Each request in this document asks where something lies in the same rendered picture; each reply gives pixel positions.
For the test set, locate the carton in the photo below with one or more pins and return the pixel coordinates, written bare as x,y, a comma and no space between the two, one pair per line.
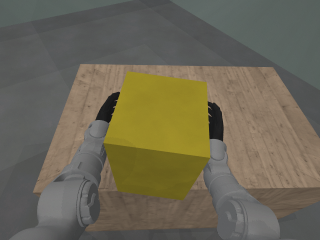
158,140

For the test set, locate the robot left hand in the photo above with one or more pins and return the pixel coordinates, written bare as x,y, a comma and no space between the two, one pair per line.
105,112

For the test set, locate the robot right hand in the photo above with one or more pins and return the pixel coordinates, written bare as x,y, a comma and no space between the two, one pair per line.
216,126

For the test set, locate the right robot forearm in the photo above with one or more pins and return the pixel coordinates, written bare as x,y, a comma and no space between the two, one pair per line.
220,182

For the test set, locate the right robot upper arm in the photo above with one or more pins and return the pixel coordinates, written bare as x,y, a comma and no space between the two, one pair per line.
244,220

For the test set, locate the left robot upper arm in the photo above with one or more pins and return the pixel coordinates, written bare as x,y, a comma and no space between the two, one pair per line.
65,209

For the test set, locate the left robot forearm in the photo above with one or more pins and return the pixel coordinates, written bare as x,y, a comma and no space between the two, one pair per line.
89,159

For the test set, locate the pedestal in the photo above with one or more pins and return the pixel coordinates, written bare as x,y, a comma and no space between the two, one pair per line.
273,151

